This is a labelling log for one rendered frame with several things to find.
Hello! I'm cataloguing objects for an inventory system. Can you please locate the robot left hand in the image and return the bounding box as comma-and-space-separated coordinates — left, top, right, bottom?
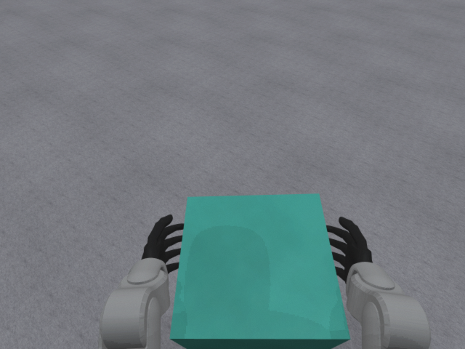
142, 214, 184, 274

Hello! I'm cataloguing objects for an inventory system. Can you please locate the carton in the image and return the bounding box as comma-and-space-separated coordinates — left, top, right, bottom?
169, 193, 351, 349

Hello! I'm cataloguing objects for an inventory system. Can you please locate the robot left forearm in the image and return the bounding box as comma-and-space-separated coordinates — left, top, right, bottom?
98, 258, 170, 349

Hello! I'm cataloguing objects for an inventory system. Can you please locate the robot right hand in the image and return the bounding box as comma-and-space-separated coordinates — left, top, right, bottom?
326, 217, 373, 283

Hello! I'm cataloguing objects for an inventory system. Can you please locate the robot right forearm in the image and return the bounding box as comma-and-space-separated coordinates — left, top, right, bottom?
346, 262, 431, 349

